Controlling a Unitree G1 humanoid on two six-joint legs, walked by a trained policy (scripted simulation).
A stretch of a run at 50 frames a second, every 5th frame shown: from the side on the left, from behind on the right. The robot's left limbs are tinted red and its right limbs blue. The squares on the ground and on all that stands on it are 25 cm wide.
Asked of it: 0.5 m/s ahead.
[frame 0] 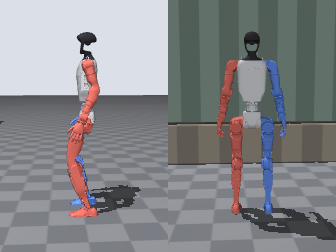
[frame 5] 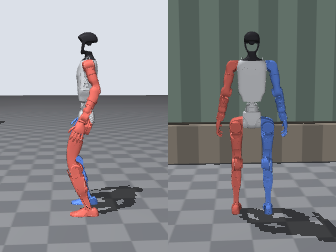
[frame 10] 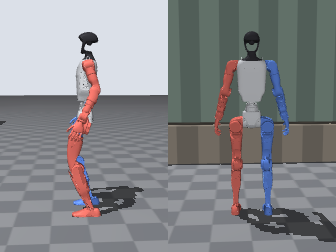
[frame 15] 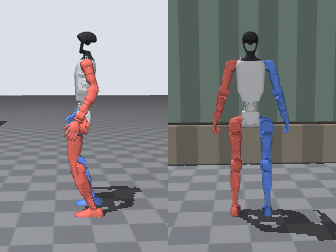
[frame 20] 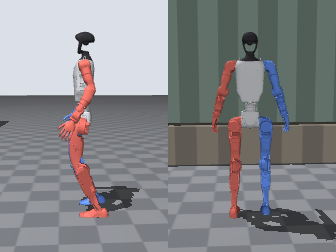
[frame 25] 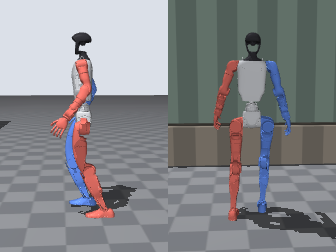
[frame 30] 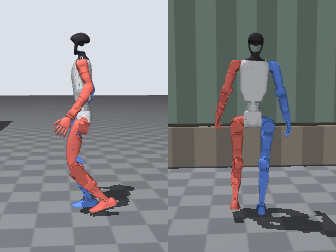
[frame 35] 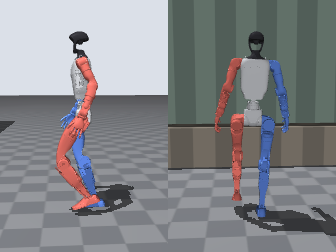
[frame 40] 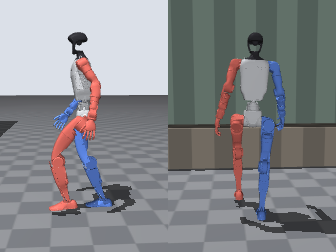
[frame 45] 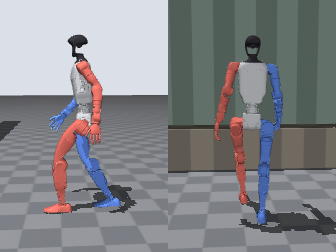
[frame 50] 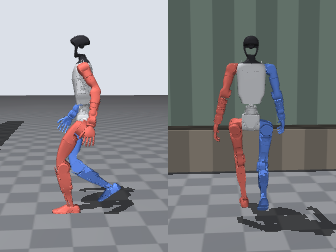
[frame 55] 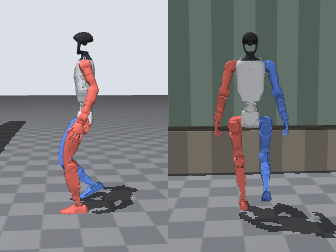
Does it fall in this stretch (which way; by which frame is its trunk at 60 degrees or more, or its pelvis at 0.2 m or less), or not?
no
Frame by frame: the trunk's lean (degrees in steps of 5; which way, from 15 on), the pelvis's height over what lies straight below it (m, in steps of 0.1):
0: 0, 0.8
5: 0, 0.8
10: 5, 0.8
15: 5, 0.8
20: 0, 0.8
25: 0, 0.8
30: 5, 0.8
35: 5, 0.8
40: 5, 0.8
45: 5, 0.8
50: 5, 0.7
55: 0, 0.8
